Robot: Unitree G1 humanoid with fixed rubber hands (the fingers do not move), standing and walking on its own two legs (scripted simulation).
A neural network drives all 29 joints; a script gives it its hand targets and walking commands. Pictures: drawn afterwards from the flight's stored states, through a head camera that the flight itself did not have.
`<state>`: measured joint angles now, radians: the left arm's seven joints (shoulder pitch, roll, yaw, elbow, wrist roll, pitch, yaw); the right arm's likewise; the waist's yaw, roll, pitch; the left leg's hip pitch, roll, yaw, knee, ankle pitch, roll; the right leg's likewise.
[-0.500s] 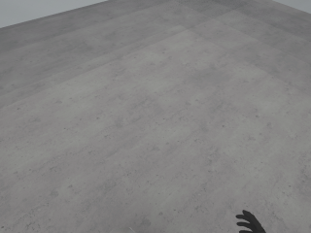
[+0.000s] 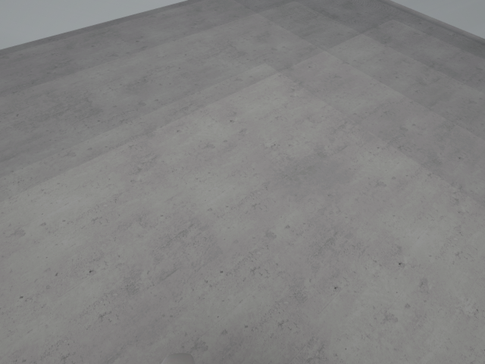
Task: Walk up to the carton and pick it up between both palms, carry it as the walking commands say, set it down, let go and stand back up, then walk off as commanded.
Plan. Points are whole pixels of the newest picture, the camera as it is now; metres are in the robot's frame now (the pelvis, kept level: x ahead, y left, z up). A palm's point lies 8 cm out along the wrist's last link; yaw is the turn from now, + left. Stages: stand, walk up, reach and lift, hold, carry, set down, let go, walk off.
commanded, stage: walk off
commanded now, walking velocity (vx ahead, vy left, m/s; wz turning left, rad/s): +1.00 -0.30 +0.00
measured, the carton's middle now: out of the picture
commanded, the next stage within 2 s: none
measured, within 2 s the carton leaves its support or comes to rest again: neither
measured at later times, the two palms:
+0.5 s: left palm (162, 154) +0.60 +0.22 -0.11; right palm (380, 213) +0.44 -0.32 -0.10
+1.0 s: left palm (222, 91) +0.91 +0.08 -0.12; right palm (359, 43) +1.18 -0.43 -0.07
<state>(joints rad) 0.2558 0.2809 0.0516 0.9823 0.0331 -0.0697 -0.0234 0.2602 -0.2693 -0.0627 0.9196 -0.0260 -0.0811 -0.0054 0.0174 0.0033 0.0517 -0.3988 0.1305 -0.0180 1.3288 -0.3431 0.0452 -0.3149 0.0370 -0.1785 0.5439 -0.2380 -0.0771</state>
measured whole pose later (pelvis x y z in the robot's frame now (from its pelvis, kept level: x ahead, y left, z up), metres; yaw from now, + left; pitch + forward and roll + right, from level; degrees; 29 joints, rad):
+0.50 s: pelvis +0.50 -0.04 +0.01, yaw -1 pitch -1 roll +0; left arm 0.20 0.28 0.03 0.91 0.03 -0.05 -0.04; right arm 0.42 -0.28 -0.06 1.06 -0.03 -0.09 -0.01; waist -0.02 -0.03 0.04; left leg -0.12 -0.01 0.15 0.45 -0.31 0.05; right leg -0.56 -0.09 0.08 1.29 -0.18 -0.02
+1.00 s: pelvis +0.99 -0.18 +0.01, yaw +0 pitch +1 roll -3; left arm 0.46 0.27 0.04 1.06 0.02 -0.09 -0.03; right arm 0.06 -0.29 -0.05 0.82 -0.03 -0.04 0.02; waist 0.09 0.03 0.00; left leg -0.68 0.18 0.06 1.05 -0.24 -0.01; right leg -0.06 0.10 -0.16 0.33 -0.29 -0.08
